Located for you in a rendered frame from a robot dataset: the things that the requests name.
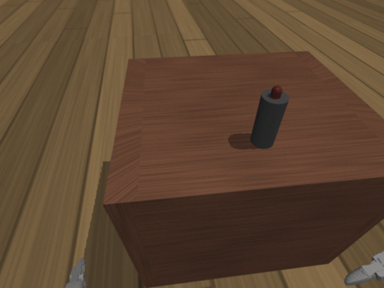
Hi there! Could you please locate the right robot hand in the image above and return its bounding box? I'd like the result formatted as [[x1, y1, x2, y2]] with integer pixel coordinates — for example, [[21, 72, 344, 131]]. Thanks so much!
[[344, 251, 384, 286]]

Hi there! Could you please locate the bottle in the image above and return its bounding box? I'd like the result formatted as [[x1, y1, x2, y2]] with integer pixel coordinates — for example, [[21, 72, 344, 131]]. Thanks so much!
[[250, 86, 289, 149]]

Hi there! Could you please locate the left robot hand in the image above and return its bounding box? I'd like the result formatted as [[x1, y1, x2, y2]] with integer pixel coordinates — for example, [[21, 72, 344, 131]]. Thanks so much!
[[65, 259, 86, 288]]

